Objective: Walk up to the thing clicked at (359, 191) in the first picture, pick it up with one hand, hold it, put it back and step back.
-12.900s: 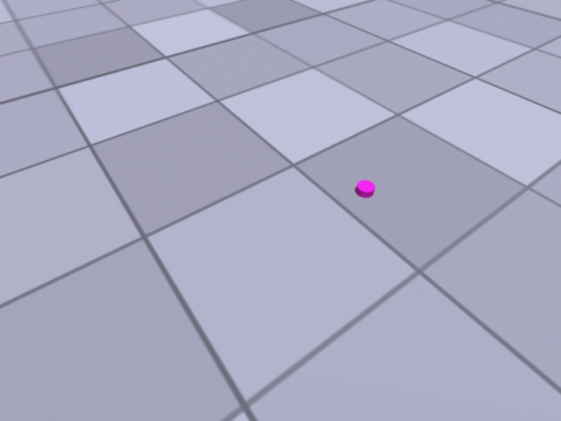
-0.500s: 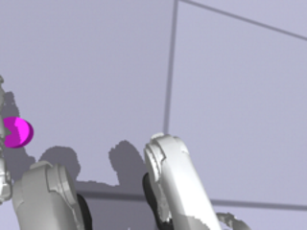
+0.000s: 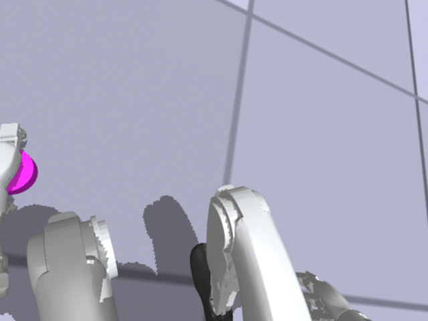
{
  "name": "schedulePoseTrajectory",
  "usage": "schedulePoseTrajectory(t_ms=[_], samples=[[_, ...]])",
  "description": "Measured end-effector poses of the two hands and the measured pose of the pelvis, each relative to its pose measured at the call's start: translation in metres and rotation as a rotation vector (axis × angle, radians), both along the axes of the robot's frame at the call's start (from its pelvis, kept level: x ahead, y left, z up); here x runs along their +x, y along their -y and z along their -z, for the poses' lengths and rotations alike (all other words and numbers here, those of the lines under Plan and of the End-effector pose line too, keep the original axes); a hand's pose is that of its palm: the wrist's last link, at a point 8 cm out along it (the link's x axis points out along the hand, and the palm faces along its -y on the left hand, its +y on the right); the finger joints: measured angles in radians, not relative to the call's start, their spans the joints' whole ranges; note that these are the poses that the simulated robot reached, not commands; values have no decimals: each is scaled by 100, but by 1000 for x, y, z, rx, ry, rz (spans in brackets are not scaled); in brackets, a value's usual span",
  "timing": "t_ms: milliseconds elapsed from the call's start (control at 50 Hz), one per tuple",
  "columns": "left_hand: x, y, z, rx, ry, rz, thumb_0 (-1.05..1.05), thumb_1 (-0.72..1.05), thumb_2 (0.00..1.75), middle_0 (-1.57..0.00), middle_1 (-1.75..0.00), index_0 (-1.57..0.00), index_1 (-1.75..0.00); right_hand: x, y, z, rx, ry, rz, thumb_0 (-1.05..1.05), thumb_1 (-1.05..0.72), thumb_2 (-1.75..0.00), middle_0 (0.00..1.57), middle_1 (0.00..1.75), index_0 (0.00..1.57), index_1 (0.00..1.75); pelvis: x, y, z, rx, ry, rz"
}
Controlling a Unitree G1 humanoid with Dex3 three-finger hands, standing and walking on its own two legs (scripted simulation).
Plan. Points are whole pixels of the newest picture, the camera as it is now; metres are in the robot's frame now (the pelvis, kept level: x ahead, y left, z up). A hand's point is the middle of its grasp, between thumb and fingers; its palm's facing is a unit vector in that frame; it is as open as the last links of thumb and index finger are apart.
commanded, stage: rest palm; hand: left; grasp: from above
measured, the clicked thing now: (9, 171) +0.43 +0.31 -0.28
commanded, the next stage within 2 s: close in 1.16 s
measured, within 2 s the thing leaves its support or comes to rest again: neither
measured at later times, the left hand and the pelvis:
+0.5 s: hand (3, 175) +0.41 +0.30 -0.24, palm faces -0.49 -0.20 -0.85, open 14.0 cm; pelvis +0.00 +0.00 +0.00, yaw -2 degrees
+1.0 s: hand (0, 169) +0.42 +0.31 -0.25, palm faces -0.41 -0.16 -0.90, open 14.1 cm; pelvis +0.00 +0.00 +0.00, yaw -3 degrees
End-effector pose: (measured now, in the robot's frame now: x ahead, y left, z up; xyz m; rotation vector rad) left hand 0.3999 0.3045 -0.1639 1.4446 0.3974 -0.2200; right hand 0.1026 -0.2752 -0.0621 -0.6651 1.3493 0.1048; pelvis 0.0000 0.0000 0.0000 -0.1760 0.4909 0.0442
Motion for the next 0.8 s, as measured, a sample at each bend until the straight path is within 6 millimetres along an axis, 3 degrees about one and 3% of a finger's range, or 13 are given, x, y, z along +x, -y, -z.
schedulePoseTrajectory(t_ms=[120, 260, 480, 600, 800], samples=[[19, 1, -3, 87, 13, -72, 0, -52, 98, -8, -98, -8, -98, -4, -1, 11, 47, -10, -16, 0, -90, -90, 20, 30, 20, 30, 0, 0, 5, 1, -12, 12], [42, -7, -3, 79, -45, -200, 0, -50, 96, -8, -100, -8, -100, -31, -16, 22, 139, -61, 10, 0, -90, -90, 20, 30, 20, 30, 2, 0, 5, 4, -13, 25], [19, -8, 16, -16, -157, -150, 0, -49, 94, -7, -103, -9, -102, -68, -29, 13, 158, -171, 32, 0, -90, -90, 20, 30, 20, 30, 1, 2, -1, -9, 14, 30], [13, 0, 17, -31, -78, -46, 0, -49, 95, -8, -101, -9, -100, -65, -19, 3, 99, -159, -20, 0, -90, -90, 21, 30, 20, 30, -2, 1, 3, -23, 43, 35], [12, 8, 16, 57, -2, -20, 0, -49, 96, -8, -98, -8, -98, -35, -11, -7, 77, -84, -105, 0, -90, -90, 20, 30, 20, 30, -3, -3, 3, -37, 37, 39]])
